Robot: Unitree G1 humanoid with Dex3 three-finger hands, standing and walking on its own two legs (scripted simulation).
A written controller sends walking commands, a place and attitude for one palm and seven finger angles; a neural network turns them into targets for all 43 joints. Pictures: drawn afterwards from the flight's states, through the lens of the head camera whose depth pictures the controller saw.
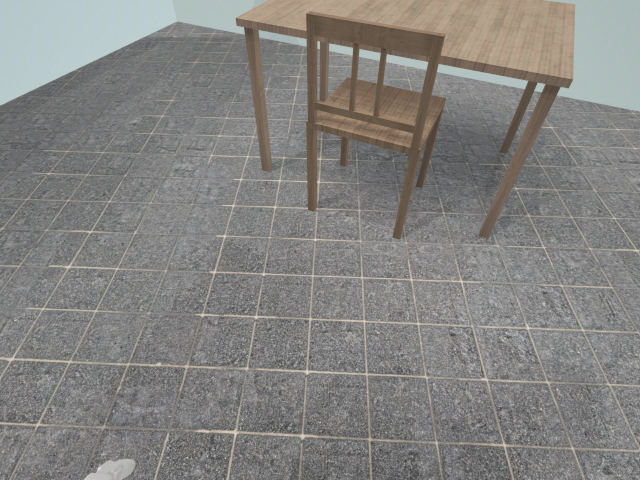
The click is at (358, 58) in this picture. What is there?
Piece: chair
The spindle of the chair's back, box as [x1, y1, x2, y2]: [349, 43, 359, 110]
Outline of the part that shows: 353,43 349,102 350,110 354,109 359,48 359,44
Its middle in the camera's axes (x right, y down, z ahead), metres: +0.11 -0.54 +1.30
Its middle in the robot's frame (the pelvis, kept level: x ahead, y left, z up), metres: +1.33 -0.05 -0.10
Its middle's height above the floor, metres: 0.67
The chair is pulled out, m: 0.00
